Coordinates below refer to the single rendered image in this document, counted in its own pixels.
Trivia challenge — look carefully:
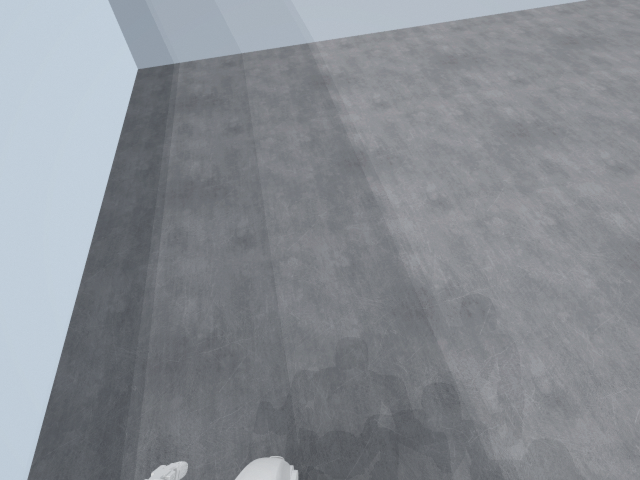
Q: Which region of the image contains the left robot thigh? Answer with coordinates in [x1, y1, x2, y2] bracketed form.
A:
[235, 457, 298, 480]

